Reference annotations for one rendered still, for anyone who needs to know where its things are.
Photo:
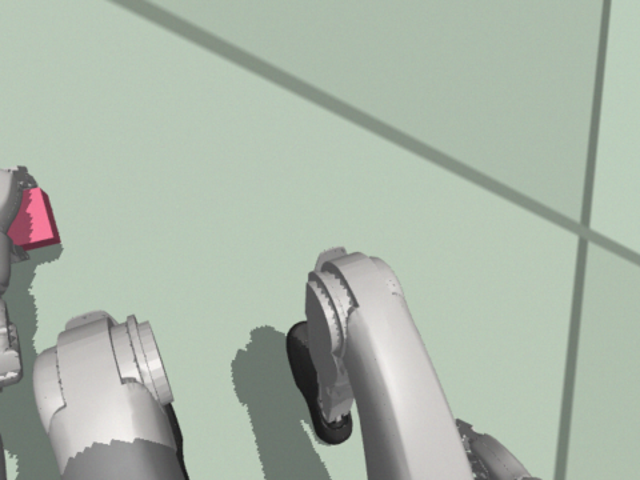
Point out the left robot foot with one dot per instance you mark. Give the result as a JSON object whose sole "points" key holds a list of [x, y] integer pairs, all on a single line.
{"points": [[177, 436]]}

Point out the left robot arm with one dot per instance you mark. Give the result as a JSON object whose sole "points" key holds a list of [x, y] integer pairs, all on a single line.
{"points": [[11, 368]]}

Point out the small box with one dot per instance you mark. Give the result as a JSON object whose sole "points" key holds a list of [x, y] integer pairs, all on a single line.
{"points": [[34, 226]]}

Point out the right robot hand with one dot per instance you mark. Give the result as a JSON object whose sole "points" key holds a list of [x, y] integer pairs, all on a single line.
{"points": [[489, 459]]}

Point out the right robot foot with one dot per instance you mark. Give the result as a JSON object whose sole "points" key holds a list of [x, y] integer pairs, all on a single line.
{"points": [[305, 376]]}

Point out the left robot hand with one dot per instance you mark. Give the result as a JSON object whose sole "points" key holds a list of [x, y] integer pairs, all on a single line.
{"points": [[13, 180]]}

